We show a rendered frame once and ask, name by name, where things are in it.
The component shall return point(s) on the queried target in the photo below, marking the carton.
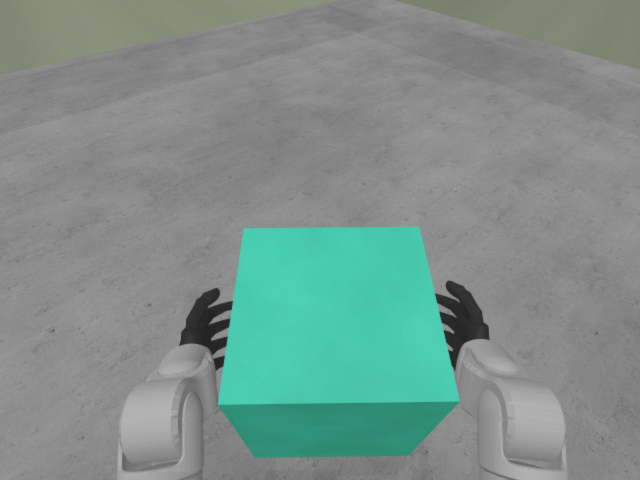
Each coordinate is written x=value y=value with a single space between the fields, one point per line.
x=335 y=346

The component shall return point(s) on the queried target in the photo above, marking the left robot hand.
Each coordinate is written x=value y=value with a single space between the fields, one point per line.
x=199 y=331

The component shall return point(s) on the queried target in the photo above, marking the left robot forearm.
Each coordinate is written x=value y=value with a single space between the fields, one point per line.
x=161 y=423

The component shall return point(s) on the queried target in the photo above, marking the right robot forearm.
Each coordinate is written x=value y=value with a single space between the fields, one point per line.
x=521 y=427

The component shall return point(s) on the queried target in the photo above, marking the right robot hand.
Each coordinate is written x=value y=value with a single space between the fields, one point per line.
x=469 y=323

